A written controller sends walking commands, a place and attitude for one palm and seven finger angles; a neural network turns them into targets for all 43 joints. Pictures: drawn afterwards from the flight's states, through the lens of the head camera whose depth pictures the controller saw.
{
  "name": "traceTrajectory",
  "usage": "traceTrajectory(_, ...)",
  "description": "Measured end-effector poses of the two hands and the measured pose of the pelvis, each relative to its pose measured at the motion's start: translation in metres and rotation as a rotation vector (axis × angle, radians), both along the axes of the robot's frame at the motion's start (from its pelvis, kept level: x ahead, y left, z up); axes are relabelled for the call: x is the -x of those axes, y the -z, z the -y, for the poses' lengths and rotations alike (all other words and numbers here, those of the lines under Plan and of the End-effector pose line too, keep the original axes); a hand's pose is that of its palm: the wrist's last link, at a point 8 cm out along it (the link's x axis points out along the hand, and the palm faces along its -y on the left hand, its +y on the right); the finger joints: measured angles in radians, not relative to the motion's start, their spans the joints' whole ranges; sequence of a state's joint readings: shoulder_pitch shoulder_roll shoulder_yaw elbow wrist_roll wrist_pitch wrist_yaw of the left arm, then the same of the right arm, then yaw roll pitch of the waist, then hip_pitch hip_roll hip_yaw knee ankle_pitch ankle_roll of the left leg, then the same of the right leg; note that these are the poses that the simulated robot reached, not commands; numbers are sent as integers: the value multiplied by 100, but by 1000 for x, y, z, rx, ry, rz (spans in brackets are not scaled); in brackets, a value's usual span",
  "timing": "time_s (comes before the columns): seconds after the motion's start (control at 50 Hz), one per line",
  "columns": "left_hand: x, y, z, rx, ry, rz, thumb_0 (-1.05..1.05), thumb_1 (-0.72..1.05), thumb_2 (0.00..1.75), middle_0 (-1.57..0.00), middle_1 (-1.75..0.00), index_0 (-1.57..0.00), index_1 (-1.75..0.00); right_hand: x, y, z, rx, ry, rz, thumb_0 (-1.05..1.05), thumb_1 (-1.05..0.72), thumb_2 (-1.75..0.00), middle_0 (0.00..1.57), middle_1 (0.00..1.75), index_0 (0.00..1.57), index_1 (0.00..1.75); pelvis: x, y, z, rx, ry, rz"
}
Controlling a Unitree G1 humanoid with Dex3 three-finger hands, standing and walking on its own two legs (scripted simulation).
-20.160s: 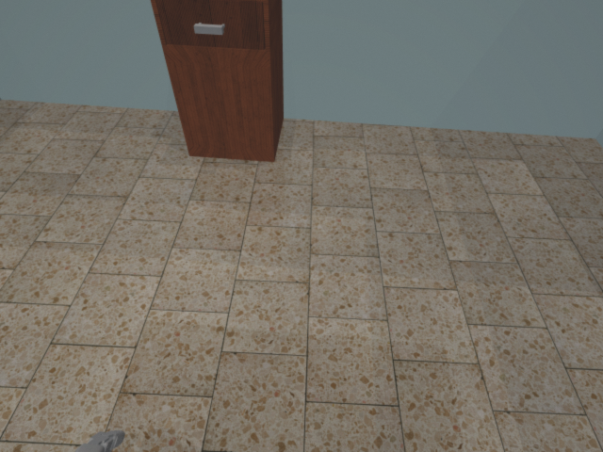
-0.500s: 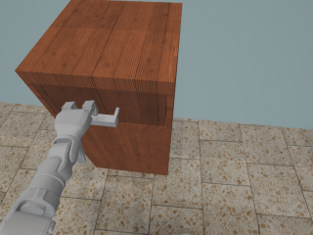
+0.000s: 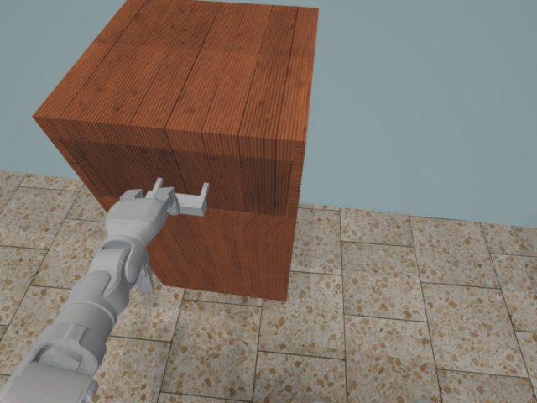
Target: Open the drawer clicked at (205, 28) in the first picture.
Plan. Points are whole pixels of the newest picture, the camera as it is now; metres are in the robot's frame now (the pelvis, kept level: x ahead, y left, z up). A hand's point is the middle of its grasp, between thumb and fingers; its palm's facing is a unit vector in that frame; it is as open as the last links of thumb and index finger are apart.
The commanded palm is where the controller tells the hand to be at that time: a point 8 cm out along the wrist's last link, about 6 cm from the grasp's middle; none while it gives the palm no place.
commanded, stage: lower the fingers behind the handle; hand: left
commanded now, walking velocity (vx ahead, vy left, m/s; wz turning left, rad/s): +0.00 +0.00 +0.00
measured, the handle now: (179, 194) +0.49 +0.21 -0.06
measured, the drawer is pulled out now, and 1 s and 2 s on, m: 0.00 0.00 0.00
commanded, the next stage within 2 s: lift the fingers back up to retry in 1.40 s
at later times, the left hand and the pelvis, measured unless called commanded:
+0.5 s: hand (163, 225) +0.40 +0.21 -0.03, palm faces -0.12 -0.04 -0.99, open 13.9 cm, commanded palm +0.38 +0.21 +0.01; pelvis -0.01 +0.00 -0.02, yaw +0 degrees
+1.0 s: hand (166, 226) +0.40 +0.21 -0.04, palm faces +0.01 +0.01 -1.00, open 13.6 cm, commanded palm +0.38 +0.20 -0.02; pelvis -0.04 -0.01 -0.04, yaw +1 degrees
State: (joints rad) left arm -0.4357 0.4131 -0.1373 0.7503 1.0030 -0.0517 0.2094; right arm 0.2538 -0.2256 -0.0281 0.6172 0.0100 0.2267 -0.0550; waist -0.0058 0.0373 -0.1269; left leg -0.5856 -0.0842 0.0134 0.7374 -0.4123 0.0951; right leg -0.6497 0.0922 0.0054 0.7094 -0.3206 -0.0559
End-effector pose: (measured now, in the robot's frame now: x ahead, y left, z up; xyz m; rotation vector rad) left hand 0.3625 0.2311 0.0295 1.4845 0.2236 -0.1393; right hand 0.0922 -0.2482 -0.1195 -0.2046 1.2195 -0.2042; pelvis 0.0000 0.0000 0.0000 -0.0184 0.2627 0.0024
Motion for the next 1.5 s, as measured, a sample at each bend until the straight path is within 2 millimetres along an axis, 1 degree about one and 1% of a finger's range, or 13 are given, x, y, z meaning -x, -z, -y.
traceTrajectory(0.06, 5, 5, 19, 55, 141, 32, -1, -48, 31, -32, -120, -32, -120, -1, -3, 7, 50, -17, 7, 1, -90, -90, 20, 30, 20, 30, 3, 4, -1, 4, -14, -6)
traceTrajectory(0.14, 0, -5, 34, 60, 269, 214, -1, -48, 31, -33, -120, -33, -120, -1, 5, 15, 86, -22, 25, 1, -90, -90, 20, 30, 20, 30, 7, 16, -4, 10, -11, -44)
traceTrajectory(0.24, -17, -6, 20, 5, 130, 372, 0, -48, 31, -32, -120, -32, -120, 4, 28, 13, 44, -14, 12, 1, -90, -90, 20, 30, 20, 30, 14, 32, -6, 8, 5, -89)
traceTrajectory(0.34, -17, 15, 4, -111, -41, 229, 0, -48, 31, -32, -120, -31, -120, 20, 38, 0, -35, 22, -43, 1, -90, -90, 20, 30, 20, 30, 15, 31, -6, 7, 12, -88)
traceTrajectory(0.4, -17, 8, 7, -78, -49, 179, -1, -48, 31, -29, -119, -29, -119, 31, 33, -6, -39, 36, -72, 1, -90, -90, 20, 30, 20, 30, 14, 23, -4, 7, 7, -69)
traceTrajectory(0.48, -22, 4, 19, -43, 32, 117, -1, -48, 31, -29, -120, -29, -120, 40, 22, -5, -7, 41, -79, 1, -90, -90, 20, 30, 20, 30, 12, 17, -1, 6, -1, -53)
traceTrajectory(0.58, -23, 5, 14, -18, 91, 150, 0, -48, 31, -31, -125, -31, -120, 45, 19, 9, 39, 33, -71, 1, -90, -90, 20, 30, 20, 30, 14, 23, 2, 7, 2, -71)
traceTrajectory(0.7, -15, 15, 13, -24, 105, 231, 0, -48, 31, -26, -125, -31, -120, 46, 31, 20, 50, 18, -83, 1, -90, -90, 20, 30, 20, 30, 19, 34, 0, 9, 2, -105)
traceTrajectory(0.82, -12, 20, 18, -40, 66, 285, -1, -48, 31, -25, -124, -30, -124, 42, 40, 17, 29, 5, -84, 1, -90, -90, 20, 30, 20, 30, 24, 40, 1, 9, -5, -117)
traceTrajectory(0.96, -18, 17, 23, -87, 29, 259, 0, -49, 31, -30, -122, -29, -135, 43, 39, 9, 7, 1, -58, 1, -90, -90, 20, 30, 20, 30, 33, 39, 4, 8, -13, -109)
traceTrajectory(1.08, -22, 13, 24, -90, 24, 216, 0, -49, 31, -30, -124, -30, -137, 55, 38, 10, 16, 5, -44, 1, -90, -90, 20, 30, 20, 30, 40, 40, 6, 5, -12, -107)
traceTrajectory(1.3, -17, 15, 20, -65, 50, 222, 0, -48, 31, -25, -124, -27, -131, 85, 46, 20, 45, 20, -79, 1, -90, -90, 20, 30, 20, 30, 50, 50, 7, 2, -7, -118)
traceTrajectory(1.5, -16, 17, 21, -73, 53, 244, 0, -48, 31, -26, -124, -26, -131, 91, 51, 18, 38, 26, -88, 1, -90, -90, 20, 30, 20, 30, 53, 53, 6, 5, -8, -127)
